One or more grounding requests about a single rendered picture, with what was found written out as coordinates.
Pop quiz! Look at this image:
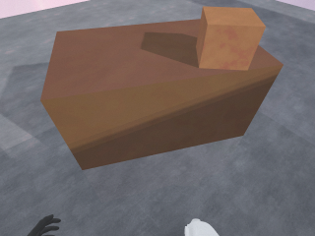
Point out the robot left hand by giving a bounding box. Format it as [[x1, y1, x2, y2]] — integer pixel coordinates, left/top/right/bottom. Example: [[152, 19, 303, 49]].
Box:
[[28, 214, 61, 236]]

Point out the carton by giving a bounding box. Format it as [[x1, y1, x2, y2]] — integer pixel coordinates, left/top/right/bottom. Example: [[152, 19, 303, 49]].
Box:
[[196, 6, 266, 71]]

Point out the pedestal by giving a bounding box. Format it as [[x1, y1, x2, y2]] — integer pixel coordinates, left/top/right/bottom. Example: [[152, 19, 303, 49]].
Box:
[[40, 19, 284, 170]]

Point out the right robot thigh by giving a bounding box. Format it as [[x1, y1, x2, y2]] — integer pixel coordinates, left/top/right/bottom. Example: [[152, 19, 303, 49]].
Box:
[[184, 221, 219, 236]]

